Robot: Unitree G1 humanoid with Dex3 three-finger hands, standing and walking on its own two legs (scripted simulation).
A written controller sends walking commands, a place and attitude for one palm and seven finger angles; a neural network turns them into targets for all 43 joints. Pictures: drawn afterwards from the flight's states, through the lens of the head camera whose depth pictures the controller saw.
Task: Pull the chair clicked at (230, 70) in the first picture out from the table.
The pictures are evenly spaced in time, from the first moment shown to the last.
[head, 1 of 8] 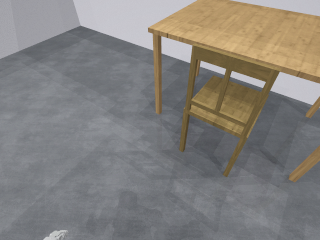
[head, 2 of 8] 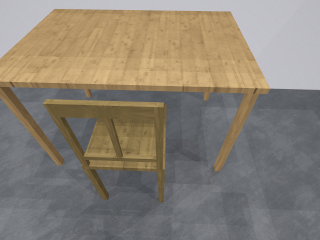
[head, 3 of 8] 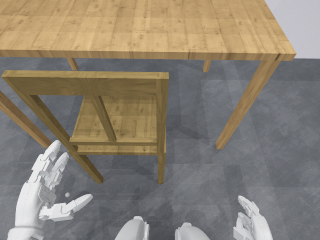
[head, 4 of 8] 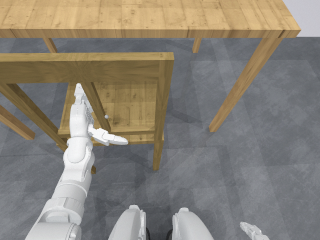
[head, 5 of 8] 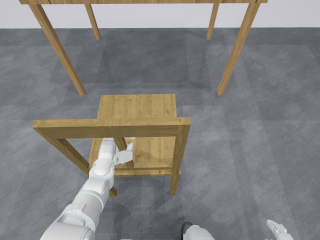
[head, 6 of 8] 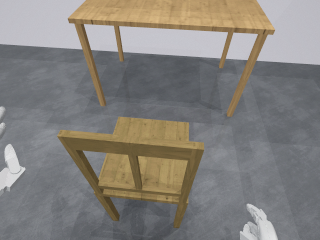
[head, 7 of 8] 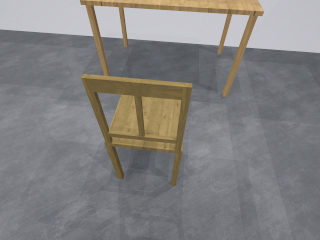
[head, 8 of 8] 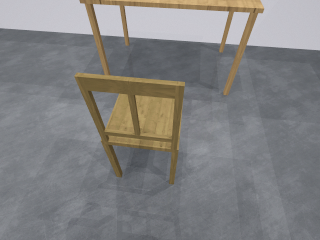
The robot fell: no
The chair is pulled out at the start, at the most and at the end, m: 0.00 0.68 0.68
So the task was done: yes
